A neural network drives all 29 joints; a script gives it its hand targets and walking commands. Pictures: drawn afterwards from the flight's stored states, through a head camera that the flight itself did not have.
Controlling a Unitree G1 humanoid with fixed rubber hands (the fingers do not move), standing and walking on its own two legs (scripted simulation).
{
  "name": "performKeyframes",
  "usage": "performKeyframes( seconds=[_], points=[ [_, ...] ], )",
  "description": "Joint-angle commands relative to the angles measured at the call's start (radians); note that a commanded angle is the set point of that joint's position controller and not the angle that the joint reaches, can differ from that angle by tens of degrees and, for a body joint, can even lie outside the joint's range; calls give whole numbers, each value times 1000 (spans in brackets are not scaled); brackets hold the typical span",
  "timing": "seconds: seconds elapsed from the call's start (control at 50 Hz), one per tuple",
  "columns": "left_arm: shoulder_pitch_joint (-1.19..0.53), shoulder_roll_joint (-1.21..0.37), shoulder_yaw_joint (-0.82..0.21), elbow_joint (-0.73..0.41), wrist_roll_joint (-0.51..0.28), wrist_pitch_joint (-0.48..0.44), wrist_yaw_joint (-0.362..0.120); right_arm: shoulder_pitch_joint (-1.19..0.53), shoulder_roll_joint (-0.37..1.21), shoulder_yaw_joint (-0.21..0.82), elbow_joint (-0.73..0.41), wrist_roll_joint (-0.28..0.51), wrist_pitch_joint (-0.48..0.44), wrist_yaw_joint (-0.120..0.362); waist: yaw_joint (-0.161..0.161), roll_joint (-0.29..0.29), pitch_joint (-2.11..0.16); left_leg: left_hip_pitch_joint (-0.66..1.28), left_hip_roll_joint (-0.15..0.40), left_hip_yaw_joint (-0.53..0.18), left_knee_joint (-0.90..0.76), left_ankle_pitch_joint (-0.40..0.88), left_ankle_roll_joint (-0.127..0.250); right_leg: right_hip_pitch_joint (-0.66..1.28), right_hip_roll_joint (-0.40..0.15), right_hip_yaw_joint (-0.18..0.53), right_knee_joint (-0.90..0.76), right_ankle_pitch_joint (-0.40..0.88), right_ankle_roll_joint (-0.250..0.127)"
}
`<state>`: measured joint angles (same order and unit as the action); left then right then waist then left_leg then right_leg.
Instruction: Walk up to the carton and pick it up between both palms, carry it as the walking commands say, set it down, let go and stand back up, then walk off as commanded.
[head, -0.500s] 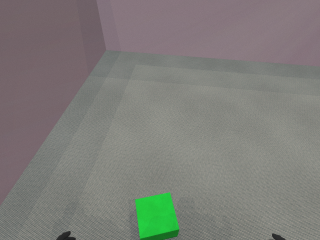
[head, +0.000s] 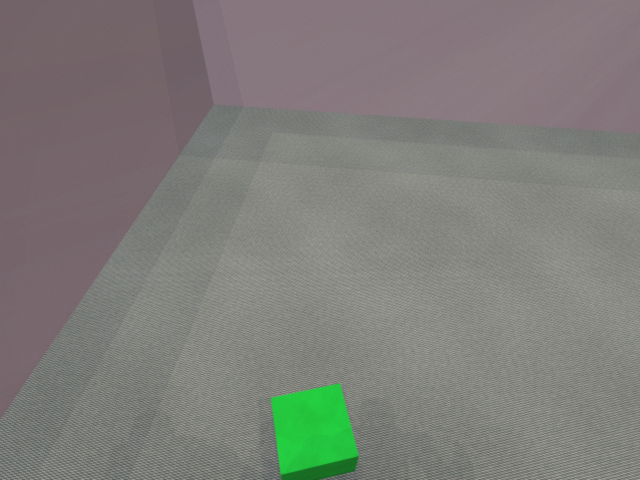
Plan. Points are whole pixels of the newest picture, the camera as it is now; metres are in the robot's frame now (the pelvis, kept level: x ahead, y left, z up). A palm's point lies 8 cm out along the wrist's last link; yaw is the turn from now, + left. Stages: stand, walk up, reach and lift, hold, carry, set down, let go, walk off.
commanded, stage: stand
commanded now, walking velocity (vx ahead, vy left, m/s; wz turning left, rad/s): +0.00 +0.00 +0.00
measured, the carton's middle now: (312, 434) +0.42 +0.05 -0.71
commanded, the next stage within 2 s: walk off in 0.68 s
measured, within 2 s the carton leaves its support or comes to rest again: neither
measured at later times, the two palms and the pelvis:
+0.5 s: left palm out of the picture +0.08 +0.31 -0.11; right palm out of the picture +0.09 -0.31 -0.10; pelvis -0.01 +0.00 +0.00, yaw +0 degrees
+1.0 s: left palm out of the picture +0.07 +0.30 -0.11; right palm out of the picture +0.07 -0.31 -0.11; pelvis -0.01 +0.00 +0.00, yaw +0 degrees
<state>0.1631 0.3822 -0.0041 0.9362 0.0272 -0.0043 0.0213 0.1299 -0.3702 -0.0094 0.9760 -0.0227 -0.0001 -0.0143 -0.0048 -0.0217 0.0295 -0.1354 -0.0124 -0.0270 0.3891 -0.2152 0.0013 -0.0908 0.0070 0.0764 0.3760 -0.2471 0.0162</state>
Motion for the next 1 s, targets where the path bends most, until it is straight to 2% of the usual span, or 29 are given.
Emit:
performKeyframes(
  seconds=[0.0,0.84,0.88,0.9,0.98],
  points=[
    [-29,159,31,-37,-1,-11,3,-37,-172,-32,-37,1,-11,-3,0,17,-27,31,108,-90,-58,156,13,-49,-97,65,-61,161,-23],
    [-58,182,32,46,-7,-15,-4,-54,-193,-25,29,9,-16,2,3,22,-30,36,117,-108,-76,172,20,-33,-109,56,-88,161,-30],
    [-27,162,21,50,-6,3,-2,-13,-172,-20,46,6,-8,3,-2,39,-21,31,129,-109,-89,195,12,-31,-107,57,-73,139,-41],
    [-2,90,2,64,-12,18,-6,2,-106,-2,62,11,4,5,2,40,-26,38,124,-95,-92,197,5,-37,-100,58,-79,146,-37],
    [-15,136,15,37,-12,37,-12,29,-151,-20,57,12,24,-9,-6,18,-17,32,139,-54,-29,183,-13,-100,-106,77,-18,196,-23]
  ],
)
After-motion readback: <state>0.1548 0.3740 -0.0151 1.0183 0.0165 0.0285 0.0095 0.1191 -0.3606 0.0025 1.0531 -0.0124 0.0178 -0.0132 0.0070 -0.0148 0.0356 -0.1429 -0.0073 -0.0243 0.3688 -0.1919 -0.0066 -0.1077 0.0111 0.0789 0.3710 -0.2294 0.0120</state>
